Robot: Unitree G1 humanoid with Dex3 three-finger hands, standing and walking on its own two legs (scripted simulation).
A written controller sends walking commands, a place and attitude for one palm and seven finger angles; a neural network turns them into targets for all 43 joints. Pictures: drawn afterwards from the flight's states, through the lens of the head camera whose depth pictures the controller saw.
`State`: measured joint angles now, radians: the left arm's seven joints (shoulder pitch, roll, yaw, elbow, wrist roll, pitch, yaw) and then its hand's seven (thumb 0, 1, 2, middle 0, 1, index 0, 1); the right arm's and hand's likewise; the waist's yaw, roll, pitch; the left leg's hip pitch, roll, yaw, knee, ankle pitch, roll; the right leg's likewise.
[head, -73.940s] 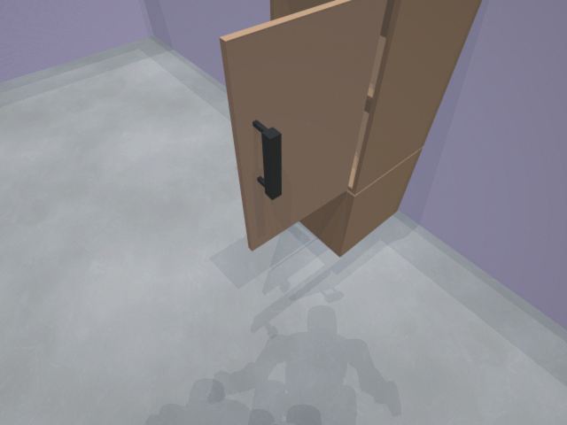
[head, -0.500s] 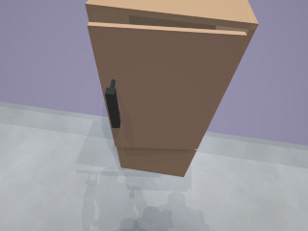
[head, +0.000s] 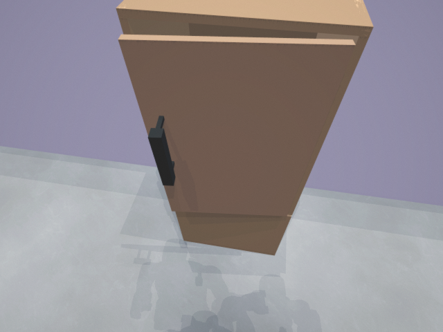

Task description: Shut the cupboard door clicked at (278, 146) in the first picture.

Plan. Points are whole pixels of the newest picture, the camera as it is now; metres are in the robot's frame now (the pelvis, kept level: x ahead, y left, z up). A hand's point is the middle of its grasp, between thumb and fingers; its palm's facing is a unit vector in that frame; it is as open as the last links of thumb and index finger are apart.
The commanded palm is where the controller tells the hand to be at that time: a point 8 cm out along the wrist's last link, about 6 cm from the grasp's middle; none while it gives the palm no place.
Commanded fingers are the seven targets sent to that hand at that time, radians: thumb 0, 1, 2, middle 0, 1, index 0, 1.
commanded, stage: come to a stop and stand still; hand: left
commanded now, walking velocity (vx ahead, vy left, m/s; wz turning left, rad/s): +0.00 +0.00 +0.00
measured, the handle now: (165, 152) +0.48 +0.16 +0.00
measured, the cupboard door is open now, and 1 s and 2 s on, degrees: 7 7 7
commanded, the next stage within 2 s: look again from close up in 0.40 s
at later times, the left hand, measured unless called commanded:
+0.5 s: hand out of the picture -0.02 +0.22 -0.17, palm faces -0.02 -0.98 -0.22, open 7.4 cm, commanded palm none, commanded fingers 0.00 0.90 0.90 -0.20 -0.30 -0.20 -0.30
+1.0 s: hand out of the picture +0.00 +0.19 -0.17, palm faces -0.02 -0.98 -0.20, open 7.3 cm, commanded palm none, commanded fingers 0.00 0.90 0.90 -0.20 -0.30 -0.20 -0.30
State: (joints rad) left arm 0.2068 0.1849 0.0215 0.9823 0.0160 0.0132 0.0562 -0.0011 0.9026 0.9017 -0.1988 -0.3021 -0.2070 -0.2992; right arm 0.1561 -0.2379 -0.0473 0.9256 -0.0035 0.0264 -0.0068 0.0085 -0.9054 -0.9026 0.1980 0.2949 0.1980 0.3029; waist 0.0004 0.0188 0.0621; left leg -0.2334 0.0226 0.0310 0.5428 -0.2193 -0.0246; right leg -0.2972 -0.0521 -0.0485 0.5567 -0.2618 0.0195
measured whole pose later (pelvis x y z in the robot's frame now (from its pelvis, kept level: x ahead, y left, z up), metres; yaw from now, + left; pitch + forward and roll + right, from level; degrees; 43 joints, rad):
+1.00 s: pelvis -0.02 +0.02 +0.01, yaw -2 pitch -2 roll +0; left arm 0.28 0.17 -0.02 1.08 0.01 -0.01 0.04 0.00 0.92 0.90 -0.19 -0.30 -0.20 -0.30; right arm 0.29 -0.15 0.00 1.11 -0.01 -0.01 -0.01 0.01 -0.91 -0.90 0.20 0.30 0.20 0.30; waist 0.00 -0.02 0.02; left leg -0.14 0.00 0.08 0.44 -0.26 0.02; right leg -0.22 -0.07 -0.01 0.44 -0.18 0.05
